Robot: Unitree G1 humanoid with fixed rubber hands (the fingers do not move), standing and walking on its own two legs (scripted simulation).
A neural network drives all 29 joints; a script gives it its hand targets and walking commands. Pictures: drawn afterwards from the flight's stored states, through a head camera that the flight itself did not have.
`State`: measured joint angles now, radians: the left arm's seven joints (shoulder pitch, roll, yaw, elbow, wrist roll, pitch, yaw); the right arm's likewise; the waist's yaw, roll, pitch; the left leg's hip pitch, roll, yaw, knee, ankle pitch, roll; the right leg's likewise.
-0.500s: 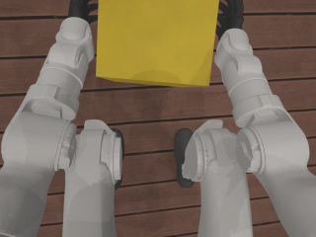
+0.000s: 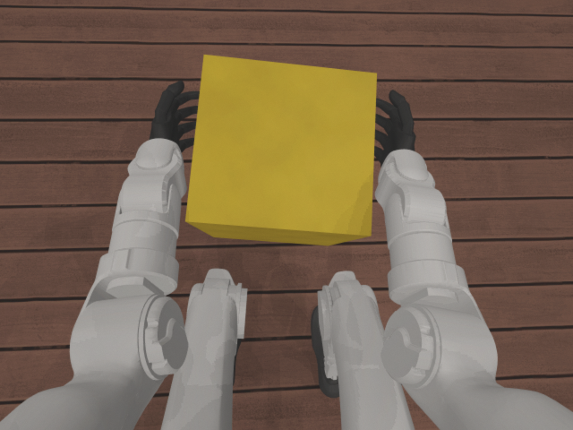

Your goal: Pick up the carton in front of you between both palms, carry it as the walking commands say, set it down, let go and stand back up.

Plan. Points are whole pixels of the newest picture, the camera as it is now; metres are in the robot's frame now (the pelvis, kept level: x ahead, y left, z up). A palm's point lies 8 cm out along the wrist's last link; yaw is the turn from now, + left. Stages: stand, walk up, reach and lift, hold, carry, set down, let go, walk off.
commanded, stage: reach and lift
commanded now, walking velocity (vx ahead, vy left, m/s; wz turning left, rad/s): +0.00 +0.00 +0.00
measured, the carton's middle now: (279, 171) +0.46 +0.02 -0.13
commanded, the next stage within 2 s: none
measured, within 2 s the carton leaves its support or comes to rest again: neither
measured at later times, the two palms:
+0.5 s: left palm (115, 110) +0.43 +0.16 +0.10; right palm (470, 121) +0.43 -0.14 +0.10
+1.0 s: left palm out of the picture +0.39 +0.16 +0.25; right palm out of the picture +0.40 -0.14 +0.26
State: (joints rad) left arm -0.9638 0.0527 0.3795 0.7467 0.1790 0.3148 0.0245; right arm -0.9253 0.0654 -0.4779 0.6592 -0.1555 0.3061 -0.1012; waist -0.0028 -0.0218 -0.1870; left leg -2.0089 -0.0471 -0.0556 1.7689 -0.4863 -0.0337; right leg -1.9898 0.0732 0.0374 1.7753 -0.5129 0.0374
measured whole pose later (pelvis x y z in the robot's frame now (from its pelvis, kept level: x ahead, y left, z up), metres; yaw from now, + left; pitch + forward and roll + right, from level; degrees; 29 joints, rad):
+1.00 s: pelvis +0.09 +0.00 +0.26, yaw +1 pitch +8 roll +0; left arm -0.30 -0.13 0.28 0.47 0.20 0.43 0.02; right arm -0.30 0.16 -0.31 0.46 -0.21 0.42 -0.04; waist 0.00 -0.01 -0.13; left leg -0.54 -0.03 -0.06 0.69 -0.30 -0.01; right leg -0.52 0.03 0.07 0.71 -0.33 0.00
